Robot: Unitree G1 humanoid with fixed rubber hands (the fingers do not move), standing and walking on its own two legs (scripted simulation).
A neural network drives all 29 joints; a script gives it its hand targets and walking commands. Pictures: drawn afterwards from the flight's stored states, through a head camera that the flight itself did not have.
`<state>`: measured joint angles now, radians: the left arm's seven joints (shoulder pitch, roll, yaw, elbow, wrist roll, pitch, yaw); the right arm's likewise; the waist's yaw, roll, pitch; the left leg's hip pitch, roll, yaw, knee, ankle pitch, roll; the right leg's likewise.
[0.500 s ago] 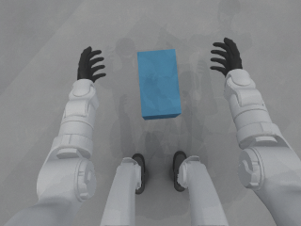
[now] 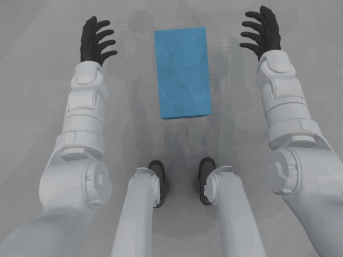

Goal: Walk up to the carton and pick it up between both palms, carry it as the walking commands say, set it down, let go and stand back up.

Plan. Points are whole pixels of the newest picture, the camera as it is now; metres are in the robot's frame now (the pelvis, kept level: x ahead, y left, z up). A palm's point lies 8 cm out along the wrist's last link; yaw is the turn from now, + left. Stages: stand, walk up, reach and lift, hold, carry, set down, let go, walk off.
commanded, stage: reach and lift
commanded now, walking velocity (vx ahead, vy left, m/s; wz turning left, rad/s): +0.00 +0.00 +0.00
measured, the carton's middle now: (181, 80) +0.54 -0.01 -0.50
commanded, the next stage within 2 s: none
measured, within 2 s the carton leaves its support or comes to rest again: neither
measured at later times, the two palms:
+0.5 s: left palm (120, 77) +0.50 +0.17 -0.28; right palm (241, 70) +0.51 -0.17 -0.28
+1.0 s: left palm (131, 88) +0.49 +0.17 -0.42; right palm (225, 83) +0.51 -0.16 -0.42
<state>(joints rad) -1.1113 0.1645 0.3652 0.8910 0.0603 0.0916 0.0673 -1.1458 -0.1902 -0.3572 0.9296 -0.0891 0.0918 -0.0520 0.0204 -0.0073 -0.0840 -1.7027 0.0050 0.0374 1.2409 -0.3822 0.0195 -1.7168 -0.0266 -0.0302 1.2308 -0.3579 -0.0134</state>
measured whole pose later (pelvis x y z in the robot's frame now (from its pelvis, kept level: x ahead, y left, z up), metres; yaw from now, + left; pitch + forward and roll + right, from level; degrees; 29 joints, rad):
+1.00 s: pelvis -0.05 +0.00 -0.24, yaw +0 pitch +38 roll +1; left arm -1.48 0.32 0.09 1.15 -0.23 0.03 0.14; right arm -1.51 -0.34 -0.04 1.18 0.23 0.04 -0.14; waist 0.02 0.00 0.37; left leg -2.25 0.02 0.03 2.16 -0.58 0.02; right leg -2.28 -0.04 -0.03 2.15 -0.54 -0.04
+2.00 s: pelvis -0.05 +0.00 -0.26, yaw -1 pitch +32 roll +1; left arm -1.60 0.25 0.17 1.21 -0.11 0.06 0.13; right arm -1.63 -0.30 -0.07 1.24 0.16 0.06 -0.14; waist 0.03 -0.01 0.50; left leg -2.20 0.00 0.02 2.23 -0.59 0.00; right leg -2.24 0.01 -0.01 2.21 -0.53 -0.02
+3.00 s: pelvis -0.04 +0.00 -0.24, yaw -1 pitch +37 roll +1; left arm -1.39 0.10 0.39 0.84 0.10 0.28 0.16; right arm -1.43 -0.14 -0.32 0.91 -0.09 0.26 -0.14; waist 0.03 0.00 0.27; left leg -2.21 -0.07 -0.01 2.17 -0.61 -0.03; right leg -2.25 0.06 0.03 2.15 -0.55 0.03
